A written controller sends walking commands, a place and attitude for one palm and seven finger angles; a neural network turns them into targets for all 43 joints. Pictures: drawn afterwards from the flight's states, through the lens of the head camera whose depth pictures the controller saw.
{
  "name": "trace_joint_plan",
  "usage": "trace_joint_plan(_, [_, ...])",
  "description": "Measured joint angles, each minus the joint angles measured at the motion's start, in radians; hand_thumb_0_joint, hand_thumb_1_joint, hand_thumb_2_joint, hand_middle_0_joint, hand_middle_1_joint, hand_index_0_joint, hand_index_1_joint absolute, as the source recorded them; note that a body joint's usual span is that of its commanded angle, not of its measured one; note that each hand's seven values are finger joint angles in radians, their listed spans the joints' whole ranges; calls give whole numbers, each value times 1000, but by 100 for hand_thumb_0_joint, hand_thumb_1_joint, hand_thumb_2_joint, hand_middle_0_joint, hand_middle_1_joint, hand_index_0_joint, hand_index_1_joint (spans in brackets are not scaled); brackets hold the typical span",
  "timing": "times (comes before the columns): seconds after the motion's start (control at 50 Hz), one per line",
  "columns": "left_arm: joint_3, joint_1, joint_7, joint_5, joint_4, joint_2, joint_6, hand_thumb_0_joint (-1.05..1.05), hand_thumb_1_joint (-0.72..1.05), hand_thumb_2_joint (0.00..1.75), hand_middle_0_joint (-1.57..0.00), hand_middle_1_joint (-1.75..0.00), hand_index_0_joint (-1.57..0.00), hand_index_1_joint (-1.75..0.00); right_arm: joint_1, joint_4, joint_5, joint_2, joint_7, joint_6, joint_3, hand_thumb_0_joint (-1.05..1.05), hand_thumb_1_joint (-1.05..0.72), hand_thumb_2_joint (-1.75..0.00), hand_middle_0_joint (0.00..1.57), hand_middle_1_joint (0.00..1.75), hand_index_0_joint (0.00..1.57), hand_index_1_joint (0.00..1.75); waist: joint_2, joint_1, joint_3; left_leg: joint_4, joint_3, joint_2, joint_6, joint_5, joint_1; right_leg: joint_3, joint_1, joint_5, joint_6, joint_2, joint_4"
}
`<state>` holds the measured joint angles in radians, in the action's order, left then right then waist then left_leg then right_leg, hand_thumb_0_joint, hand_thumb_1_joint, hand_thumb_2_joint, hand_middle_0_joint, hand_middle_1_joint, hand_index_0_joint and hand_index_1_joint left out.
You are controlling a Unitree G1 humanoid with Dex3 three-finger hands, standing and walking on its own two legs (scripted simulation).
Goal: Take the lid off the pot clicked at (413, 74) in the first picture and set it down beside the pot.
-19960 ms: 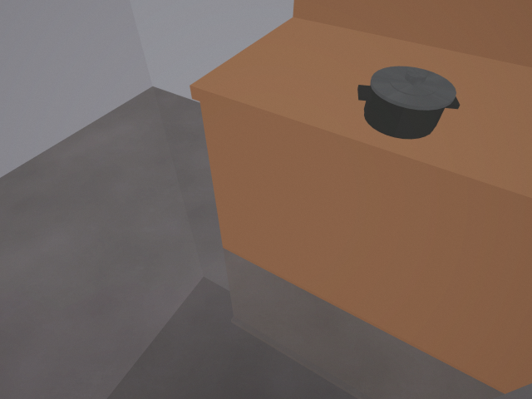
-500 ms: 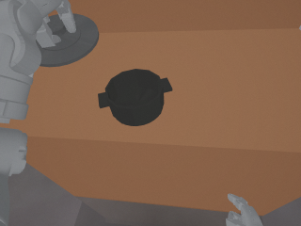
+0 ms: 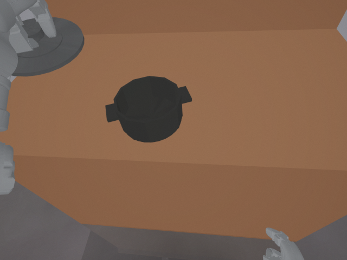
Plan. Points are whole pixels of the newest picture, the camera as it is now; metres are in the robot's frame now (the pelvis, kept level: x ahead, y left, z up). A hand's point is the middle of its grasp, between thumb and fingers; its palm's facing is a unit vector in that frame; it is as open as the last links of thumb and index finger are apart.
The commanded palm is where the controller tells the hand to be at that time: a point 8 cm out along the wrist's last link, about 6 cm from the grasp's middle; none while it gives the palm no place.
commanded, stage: move the lid sideways beside the pot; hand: left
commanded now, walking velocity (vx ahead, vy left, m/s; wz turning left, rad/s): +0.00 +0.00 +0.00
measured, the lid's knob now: (31, 32) +0.47 +0.27 +0.29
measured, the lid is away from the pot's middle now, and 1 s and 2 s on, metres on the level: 0.20 0.24 0.23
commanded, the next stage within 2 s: lower the lid onto the table in 0.48 s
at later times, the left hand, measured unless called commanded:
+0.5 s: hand (5, 31) +0.45 +0.30 +0.31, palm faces -0.09 +0.00 -1.00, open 6.5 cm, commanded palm +0.42 +0.30 +0.38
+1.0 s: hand (19, 48) +0.45 +0.30 +0.28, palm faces -0.14 -0.03 -0.99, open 6.4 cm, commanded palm +0.42 +0.30 +0.35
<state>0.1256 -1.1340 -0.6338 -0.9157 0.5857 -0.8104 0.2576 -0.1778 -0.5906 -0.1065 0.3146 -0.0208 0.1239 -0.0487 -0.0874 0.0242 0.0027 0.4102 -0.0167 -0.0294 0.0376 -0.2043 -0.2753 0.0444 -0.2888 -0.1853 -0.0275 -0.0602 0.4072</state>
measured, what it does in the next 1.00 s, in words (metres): stands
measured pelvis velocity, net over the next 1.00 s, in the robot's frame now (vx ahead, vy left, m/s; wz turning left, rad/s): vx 0.01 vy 0.01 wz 0.01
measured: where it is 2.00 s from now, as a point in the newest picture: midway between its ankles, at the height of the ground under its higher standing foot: outside the picture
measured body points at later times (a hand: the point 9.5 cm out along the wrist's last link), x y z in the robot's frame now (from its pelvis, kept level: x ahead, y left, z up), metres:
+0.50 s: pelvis +0.01 +0.00 +0.00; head +0.06 -0.03 +0.45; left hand +0.45 +0.30 +0.36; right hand +0.13 -0.26 -0.13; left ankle +0.00 +0.10 -0.74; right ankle +0.01 -0.14 -0.74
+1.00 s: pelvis +0.01 +0.01 +0.00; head +0.06 -0.02 +0.45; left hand +0.45 +0.30 +0.33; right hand +0.16 -0.25 -0.12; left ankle +0.00 +0.10 -0.74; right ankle +0.01 -0.14 -0.74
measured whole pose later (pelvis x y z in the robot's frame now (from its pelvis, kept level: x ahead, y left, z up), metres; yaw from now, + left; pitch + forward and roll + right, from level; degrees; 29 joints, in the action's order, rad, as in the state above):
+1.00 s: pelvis +0.01 +0.01 +0.00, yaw +0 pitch +5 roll -1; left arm 0.07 -1.05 -0.63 -0.93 0.58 -0.84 0.25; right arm -0.18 -0.58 -0.10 0.31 -0.02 0.13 -0.04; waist -0.08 0.03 -0.01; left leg 0.42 -0.01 -0.03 0.04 -0.23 -0.28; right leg 0.05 -0.27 -0.19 -0.03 -0.06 0.38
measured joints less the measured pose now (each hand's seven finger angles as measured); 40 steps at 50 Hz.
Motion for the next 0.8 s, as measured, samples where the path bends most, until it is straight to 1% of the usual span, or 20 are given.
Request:
trace_joint_plan(0.04, [-2,-9,-2,-8,23,-9,-6,5,22,95,-72,-76,-87,-85,-6,-2,-1,0,-5,2,1,1,-91,-90,20,30,20,29,3,3,-4,-1,1,2,-1,0,1,1,1,1,1,2,-2])
trace_joint_plan(0.16, [-34,-11,1,-15,58,-42,-38,6,22,95,-72,-76,-87,-85,-28,-10,0,7,-14,7,6,0,-91,-90,20,30,20,29,5,12,-7,0,3,8,-4,-5,0,4,8,2,3,8,-15])
trace_joint_plan(0.24, [-27,-22,-6,-27,83,-62,-43,5,22,95,-72,-76,-87,-85,-37,-14,-3,10,-17,13,11,0,-91,-90,20,30,20,29,9,15,-14,-3,4,10,-4,-6,1,4,11,5,4,11,-24])
trace_joint_plan(0.32, [-54,-10,0,-31,77,-76,-68,6,22,95,-72,-76,-87,-85,-43,-17,2,12,-21,14,12,0,-91,-90,20,30,20,29,9,18,-15,-4,4,11,-2,-9,0,4,13,6,3,12,-32])
trace_joint_plan(0.42, [-83,3,-3,-30,64,-97,-76,6,22,95,-71,-76,-87,-85,-45,-12,3,10,-18,18,16,0,-91,-90,20,30,20,29,8,21,-14,-7,0,10,0,-13,0,1,13,5,0,11,-38])
trace_joint_plan(0.52, [-84,23,-7,-21,16,-91,-68,6,22,95,-71,-76,-87,-86,-38,-8,2,8,-7,25,18,0,-91,-90,20,30,20,29,2,11,-12,-6,2,6,4,-16,0,2,17,4,-2,7,-43])
trace_joint_plan(0.62, [-54,18,-11,-15,2,-70,-53,6,22,95,-71,-76,-87,-86,-17,-4,-2,1,-4,28,13,0,-91,-90,20,30,20,29,2,2,-13,-6,7,1,7,-15,-2,7,17,2,-3,2,-42])
trace_joint_plan(0.68, [-56,19,-8,-13,0,-55,-33,6,22,95,-71,-76,-87,-86,-4,-1,-1,-3,0,18,8,0,-91,-90,20,30,20,29,1,1,-12,-7,8,-2,8,-14,-4,9,15,2,-4,0,-41])
trace_joint_plan(0.74, [-50,12,-4,-21,21,-43,-15,6,22,95,-71,-76,-87,-86,4,3,0,-8,1,11,5,0,-91,-90,20,30,20,29,1,0,-10,-5,8,-3,8,-15,-5,8,14,0,-6,-1,-38])
trace_joint_plan(0.8, [-49,32,-4,-20,16,-42,-3,6,22,95,-71,-76,-87,-86,6,9,0,-10,4,8,3,0,-91,-90,20,30,20,29,1,1,-6,-4,6,-2,8,-16,-4,6,13,-1,-7,-1,-36])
